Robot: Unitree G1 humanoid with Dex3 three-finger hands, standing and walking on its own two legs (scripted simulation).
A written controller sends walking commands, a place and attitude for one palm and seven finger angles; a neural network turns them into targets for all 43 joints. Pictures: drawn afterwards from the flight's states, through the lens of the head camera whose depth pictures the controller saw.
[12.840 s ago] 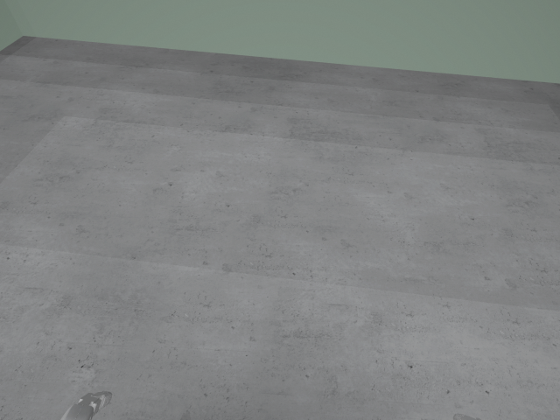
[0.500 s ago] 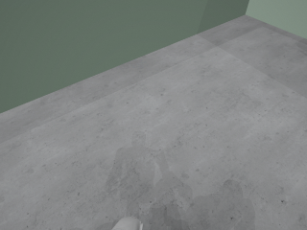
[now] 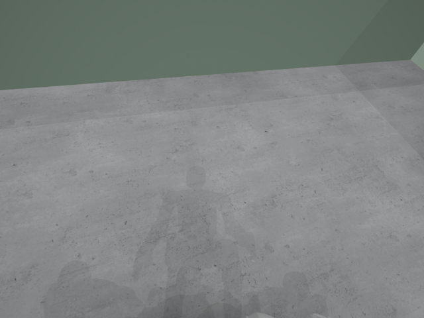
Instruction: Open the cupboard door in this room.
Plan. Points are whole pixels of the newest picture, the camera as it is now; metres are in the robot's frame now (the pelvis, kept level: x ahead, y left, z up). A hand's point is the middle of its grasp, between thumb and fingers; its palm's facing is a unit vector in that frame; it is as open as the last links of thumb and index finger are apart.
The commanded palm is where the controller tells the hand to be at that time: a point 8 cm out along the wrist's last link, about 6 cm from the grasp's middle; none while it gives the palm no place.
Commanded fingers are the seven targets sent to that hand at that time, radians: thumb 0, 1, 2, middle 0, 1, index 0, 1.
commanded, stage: turn or walk to find it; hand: left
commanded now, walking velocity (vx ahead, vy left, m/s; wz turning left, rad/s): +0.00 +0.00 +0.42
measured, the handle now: out of the picture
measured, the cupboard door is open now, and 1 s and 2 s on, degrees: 0 0 0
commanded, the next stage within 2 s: none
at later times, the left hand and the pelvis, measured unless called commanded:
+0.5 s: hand out of the picture +0.07 +0.16 -0.15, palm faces +0.16 -0.95 -0.27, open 7.3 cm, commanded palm none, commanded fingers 0.00 0.90 0.90 -0.20 -0.30 -0.20 -0.30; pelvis -0.03 -0.05 +0.00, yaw +11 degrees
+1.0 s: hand out of the picture -0.17 +0.14 -0.18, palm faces +0.48 -0.84 -0.24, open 7.3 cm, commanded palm none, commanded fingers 0.00 0.90 0.90 -0.20 -0.30 -0.20 -0.30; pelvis -0.07 -0.04 -0.01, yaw +26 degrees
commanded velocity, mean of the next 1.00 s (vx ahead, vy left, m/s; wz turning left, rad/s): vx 0.00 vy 0.00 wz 0.42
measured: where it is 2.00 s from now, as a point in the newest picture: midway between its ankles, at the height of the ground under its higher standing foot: outside the picture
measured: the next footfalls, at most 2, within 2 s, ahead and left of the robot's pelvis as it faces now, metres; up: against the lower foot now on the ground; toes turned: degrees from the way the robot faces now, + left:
right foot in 0.46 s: +0.02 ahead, -0.15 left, +0.00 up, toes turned +8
left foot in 1.02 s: -0.10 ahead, +0.07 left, +0.00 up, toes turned +30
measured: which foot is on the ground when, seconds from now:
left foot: down 0.00-0.46, up 0.48-1.00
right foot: up 0.00-0.44, down 0.46-1.00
